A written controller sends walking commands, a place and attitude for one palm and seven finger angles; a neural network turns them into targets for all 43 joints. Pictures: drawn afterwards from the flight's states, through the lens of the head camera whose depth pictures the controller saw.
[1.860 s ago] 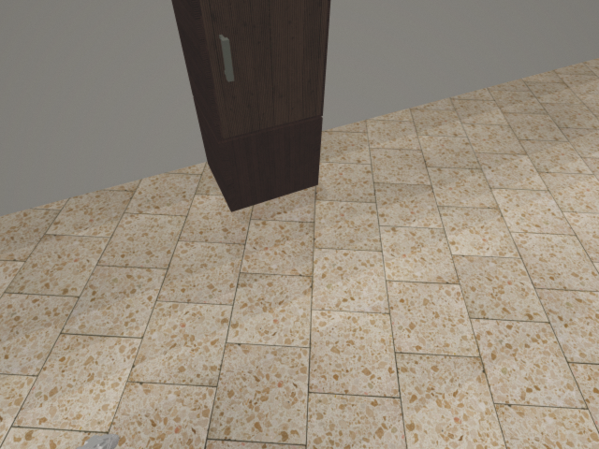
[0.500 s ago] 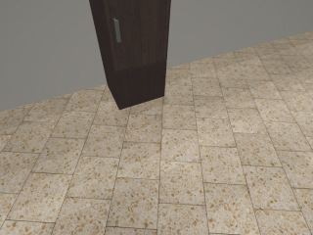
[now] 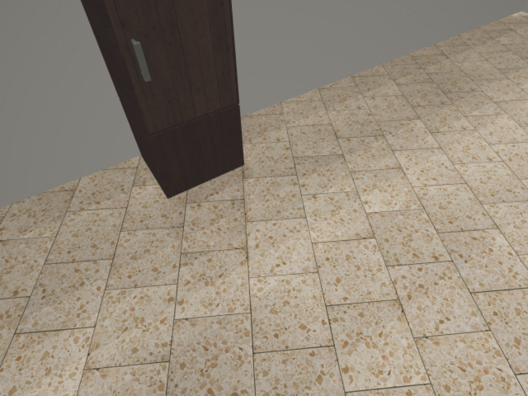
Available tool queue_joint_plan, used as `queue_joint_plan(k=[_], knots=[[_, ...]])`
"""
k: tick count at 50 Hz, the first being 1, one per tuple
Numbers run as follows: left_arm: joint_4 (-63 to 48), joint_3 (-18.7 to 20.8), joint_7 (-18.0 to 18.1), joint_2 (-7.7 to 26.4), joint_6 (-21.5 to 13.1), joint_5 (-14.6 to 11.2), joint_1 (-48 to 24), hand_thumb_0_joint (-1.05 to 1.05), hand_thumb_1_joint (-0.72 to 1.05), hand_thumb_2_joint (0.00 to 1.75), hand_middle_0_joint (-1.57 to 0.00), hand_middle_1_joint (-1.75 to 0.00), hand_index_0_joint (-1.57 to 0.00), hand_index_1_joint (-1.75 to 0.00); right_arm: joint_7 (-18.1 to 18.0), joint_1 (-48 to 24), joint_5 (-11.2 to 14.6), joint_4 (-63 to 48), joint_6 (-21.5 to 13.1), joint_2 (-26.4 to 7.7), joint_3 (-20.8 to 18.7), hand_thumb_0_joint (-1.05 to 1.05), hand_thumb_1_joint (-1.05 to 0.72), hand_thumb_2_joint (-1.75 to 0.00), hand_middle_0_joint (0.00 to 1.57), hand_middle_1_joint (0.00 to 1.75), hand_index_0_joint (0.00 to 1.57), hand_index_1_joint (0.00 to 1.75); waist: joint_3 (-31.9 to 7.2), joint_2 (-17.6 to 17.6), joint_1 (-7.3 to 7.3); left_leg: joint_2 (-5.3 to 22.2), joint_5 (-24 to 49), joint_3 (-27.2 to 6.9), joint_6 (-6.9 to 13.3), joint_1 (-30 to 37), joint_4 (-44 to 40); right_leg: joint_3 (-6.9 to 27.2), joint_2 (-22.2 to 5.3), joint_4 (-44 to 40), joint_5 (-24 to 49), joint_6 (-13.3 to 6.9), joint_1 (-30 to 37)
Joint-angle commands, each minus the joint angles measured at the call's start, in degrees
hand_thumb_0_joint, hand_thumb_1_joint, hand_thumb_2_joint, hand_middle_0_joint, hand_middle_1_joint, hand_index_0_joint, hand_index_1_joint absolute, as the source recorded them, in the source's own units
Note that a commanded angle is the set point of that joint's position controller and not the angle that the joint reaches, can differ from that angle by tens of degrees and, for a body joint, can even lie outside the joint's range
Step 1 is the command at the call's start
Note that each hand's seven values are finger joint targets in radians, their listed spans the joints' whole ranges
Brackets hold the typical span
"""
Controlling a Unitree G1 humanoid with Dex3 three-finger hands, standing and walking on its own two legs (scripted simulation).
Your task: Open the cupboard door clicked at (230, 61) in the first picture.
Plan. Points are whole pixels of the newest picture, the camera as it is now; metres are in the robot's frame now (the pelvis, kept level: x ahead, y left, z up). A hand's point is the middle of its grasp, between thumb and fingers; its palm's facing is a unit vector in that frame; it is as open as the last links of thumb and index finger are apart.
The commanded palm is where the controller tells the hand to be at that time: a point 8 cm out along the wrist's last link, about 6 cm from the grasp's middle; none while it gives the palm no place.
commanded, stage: walk to a spot facing it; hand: left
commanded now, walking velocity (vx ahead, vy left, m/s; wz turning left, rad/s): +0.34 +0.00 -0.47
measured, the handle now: (140, 60) +1.12 +0.51 -0.03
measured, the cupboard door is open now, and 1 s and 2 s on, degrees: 0 0 0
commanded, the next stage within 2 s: turn to face it in 1.28 s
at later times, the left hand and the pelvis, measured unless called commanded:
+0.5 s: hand out of the picture +0.13 +0.20 -0.18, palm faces -0.05 -0.98 -0.17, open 7.4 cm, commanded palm none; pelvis +0.19 +0.02 -0.01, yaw -10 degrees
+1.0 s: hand (235, 206) +0.58 +0.12 -0.15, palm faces -0.46 -0.87 -0.16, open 7.4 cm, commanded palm none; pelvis +0.39 +0.01 +0.01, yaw -26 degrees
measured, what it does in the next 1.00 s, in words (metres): walks ahead, turning right: left foot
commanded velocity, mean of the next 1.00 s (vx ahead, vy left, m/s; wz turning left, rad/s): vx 0.34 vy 0.00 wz -0.46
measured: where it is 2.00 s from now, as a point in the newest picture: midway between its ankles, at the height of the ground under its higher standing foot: (313, 292)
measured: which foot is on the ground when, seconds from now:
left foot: down 0.00-0.02, up 0.04-0.50, down 0.52-1.00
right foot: down 0.00-0.52, up 0.54-1.00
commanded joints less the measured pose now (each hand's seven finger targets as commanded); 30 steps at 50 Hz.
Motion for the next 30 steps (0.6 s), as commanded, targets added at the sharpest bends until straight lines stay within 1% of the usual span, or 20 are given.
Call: queue_joint_plan(k=[1,2,3,4,5,6,8,11,16,19,21,22,23,24,25,26,27,28,29,30], knots=[[-1.2,3.92,0.91,12.73,-3.93,0.64,13.99,0.0,0.9,0.9,-0.2,-0.3,-0.2,-0.3,-0.1,-3.61,1.08,-5.9,-0.93,-5.49,-1.64,0.0,-0.9,-0.9,0.2,0.3,0.2,0.3,-1.89,-20.82,7.35,1.15,-5.85,4.11,0.81,-29.08,28.0,24.3,-15.76,-22.68,1.6,-6.79,24.92],[-0.35,3.88,2.12,14.27,-4.18,-0.78,18.27,0.0,0.9,0.9,-0.2,-0.3,-0.2,-0.3,0.14,-9.36,0.67,-9.13,-1.42,-6.02,-1.41,0.0,-0.9,-0.9,0.2,0.3,0.2,0.3,-0.63,-19.99,8.61,-0.3,-12.17,-1.82,0.74,-36.13,36.39,40.04,-22.72,-28.76,7.33,-11.47,23.55],[-0.63,3.5,2.58,12.26,-4.25,-0.72,16.29,0.0,0.9,0.9,-0.2,-0.3,-0.2,-0.3,0.16,-12.41,0.63,-9.08,-1.7,-6.14,-1.91,0.0,-0.9,-0.9,0.2,0.3,0.2,0.3,2.54,-11.6,7.78,2.0,-7.02,-6.14,1.06,-37.26,38.86,37.34,-21.23,-28.41,7.64,-13.16,19.65],[-1.31,2.86,2.63,10.28,-4.29,-0.5,12.95,0.0,0.9,0.9,-0.2,-0.3,-0.2,-0.3,0.27,-11.97,0.57,-8.57,-1.59,-5.41,-2.01,0.0,-0.9,-0.9,0.2,0.3,0.2,0.3,5.12,-6.66,5.57,3.5,-3.07,-6.47,0.79,-37.01,39.79,34.2,-20.33,-28.39,5.16,-13.67,15.96],[-2.14,2.2,2.68,8.08,-4.47,-0.32,10.09,0.0,0.9,0.9,-0.2,-0.3,-0.2,-0.3,0.49,-10.3,0.19,-7.57,-1.26,-4.74,-2.24,0.0,-0.9,-0.9,0.2,0.3,0.2,0.3,5.98,-3.67,3.51,4.31,0.71,-6.82,0.27,-34.93,38.5,29.91,-18.29,-28.61,5.29,-12.69,12.18],[-2.66,1.98,2.78,7.05,-4.81,-0.17,8.31,0.0,0.9,0.9,-0.2,-0.3,-0.2,-0.3,0.67,-7.78,0.02,-6.39,-0.88,-3.85,-2.25,0.0,-0.9,-0.9,0.2,0.3,0.2,0.3,4.51,-3.05,1.74,4.35,3.28,-6.31,-0.32,-33.1,37.14,26.16,-16.75,-28.76,7.91,-11.82,11.33],[-2.25,1.91,2.82,5.84,-5.43,-0.15,8.64,0.0,0.9,0.9,-0.2,-0.3,-0.2,-0.3,0.96,-5.39,-0.06,-5.29,-0.44,-2.31,-2.44,0.0,-0.9,-0.9,0.2,0.3,0.2,0.3,2.88,-4.12,0.63,3.89,7.03,-5.2,-1.01,-31.17,34.65,20.11,-13.57,-28.17,15.17,-10.3,11.35],[-1.18,1.88,2.92,5.18,-6.08,-0.19,9.57,0.0,0.9,0.9,-0.2,-0.3,-0.2,-0.3,1.25,-6.13,0.15,-6.32,-0.02,-1.45,-2.65,0.0,-0.9,-0.9,0.2,0.3,0.2,0.3,2.73,-4.89,0.09,3.79,10.74,-4.8,-1.82,-33.34,31.89,17.27,-12.13,-28.49,19.76,-9.99,12.78],[0.61,1.75,3.55,3.99,-6.26,0.04,12.53,0.0,0.9,0.9,-0.2,-0.3,-0.2,-0.3,1.77,-13.04,0.34,-9.65,-0.71,-0.07,-2.28,0.0,-0.9,-0.9,0.2,0.3,0.2,0.3,3.89,-6.86,2.19,3.03,12.33,-2.98,-1.51,-34.95,22.8,15.68,-11.17,-26.51,30.39,-9.59,17.34],[1.13,1.71,3.87,4.01,-5.87,0.16,12.75,0.0,0.9,0.9,-0.2,-0.3,-0.2,-0.3,2.02,-16.71,0.54,-11.12,-1.11,0.8,-1.95,0.0,-0.9,-0.9,0.2,0.3,0.2,0.3,5.83,-8.11,3.11,1.6,12.29,-1.63,-0.4,-29.69,15.28,15.19,-10.87,-25.62,34.71,-8.73,15.53],[0.82,2.04,3.97,4.97,-5.69,0.23,11.4,0.0,0.9,0.9,-0.2,-0.3,-0.2,-0.3,1.94,-15.69,0.74,-11.0,-1.48,0.48,-2.06,0.0,-0.9,-0.9,0.2,0.3,0.2,0.3,5.06,-8.28,2.21,0.13,10.54,-1.06,0.75,-22.88,10.26,15.1,-10.83,-23.49,38.91,-8.23,14.65],[0.64,2.37,3.98,5.77,-5.67,0.28,10.04,0.0,0.9,0.9,-0.2,-0.3,-0.2,-0.3,1.59,-12.26,0.7,-10.16,-1.79,-0.28,-2.35,0.0,-0.9,-0.9,0.2,0.3,0.2,0.3,3.02,-7.59,0.39,-0.91,9.2,-0.61,1.37,-17.06,7.18,14.58,-10.82,-19.62,42.78,-7.99,14.33],[0.18,2.63,4.0,6.08,-5.73,-0.01,8.25,0.0,0.9,0.9,-0.2,-0.3,-0.2,-0.3,0.94,-5.38,0.5,-8.06,-2.11,-1.32,-2.68,0.0,-0.9,-0.9,0.2,0.3,0.2,0.3,0.39,-7.43,-2.85,-2.18,12.05,-0.25,1.96,-7.81,2.76,12.8,-9.02,-13.36,46.33,-6.9,11.79],[-0.21,2.9,3.83,5.49,-5.78,-0.33,7.72,0.0,0.9,0.9,-0.2,-0.3,-0.2,-0.3,0.11,4.13,0.23,-5.27,-2.35,-4.0,-3.28,0.0,-0.9,-0.9,0.2,0.3,0.2,0.3,-5.01,-4.63,-6.52,-0.96,14.14,-1.94,2.82,5.63,0.03,11.67,-6.45,-2.29,43.71,-5.37,7.31],[-0.75,3.04,3.13,2.77,-5.43,-1.09,10.73,0.0,0.9,0.9,-0.2,-0.3,-0.2,-0.3,-0.6,11.94,-0.6,-3.29,-2.55,-10.47,-4.71,0.0,-0.9,-0.9,0.2,0.3,0.2,0.3,-13.22,7.72,-8.1,12.63,12.57,-17.81,6.42,20.29,-1.58,6.46,-0.15,14.35,23.08,-3.15,-3.71],[-2.22,2.49,2.5,0.32,-5.73,-1.17,11.17,0.0,0.9,0.9,-0.2,-0.3,-0.2,-0.3,-0.57,15.36,-0.36,-2.7,-2.34,-13.57,-5.03,0.0,-0.9,-0.9,0.2,0.3,0.2,0.3,-14.34,17.9,-7.1,24.97,10.87,-35.18,11.38,21.94,-11.12,3.27,4.61,31.85,-6.58,-2.01,-13.65],[-3.03,2.02,2.79,1.05,-5.27,-0.85,8.59,0.0,0.9,0.9,-0.2,-0.3,-0.2,-0.3,-0.96,11.15,0.33,-3.58,-2.03,-11.94,-4.45,0.0,-0.9,-0.9,0.2,0.3,0.2,0.3,-11.9,14.55,-6.05,26.81,0.8,-37.51,12.44,15.29,-15.39,6.77,0.9,39.46,-5.37,-2.36,-17.0],[-3.26,2.47,2.3,1.6,-5.03,-0.47,3.48,0.0,0.9,0.9,-0.2,-0.3,-0.2,-0.3,-0.93,6.39,0.37,-4.51,-2.27,-7.63,-3.72,0.0,-0.9,-0.9,0.2,0.3,0.2,0.3,-4.21,9.08,-5.1,23.96,-3.17,-32.12,11.38,7.07,-17.28,6.12,-1.86,40.95,0.58,-2.19,-19.44],[-3.55,2.62,1.51,0.85,-4.72,0.07,1.16,0.0,0.9,0.9,-0.2,-0.3,-0.2,-0.3,-0.85,4.06,0.14,-5.03,-2.8,-4.03,-2.66,0.0,-0.9,-0.9,0.2,0.3,0.2,0.3,1.26,5.05,-3.42,20.52,0.23,-25.25,9.65,0.34,-17.8,5.55,-4.19,39.3,5.11,-1.89,-19.18],[-3.08,2.65,1.04,-0.26,-3.92,0.35,2.29,0.0,0.9,0.9,-0.2,-0.3,-0.2,-0.3,-0.94,2.4,0.05,-4.87,-3.22,-2.08,-2.14,0.0,-0.9,-0.9,0.2,0.3,0.2,0.3,2.28,5.35,-1.44,18.48,2.71,-18.83,8.17,-3.72,-18.27,4.99,-5.27,37.29,7.07,-1.45,-16.78]])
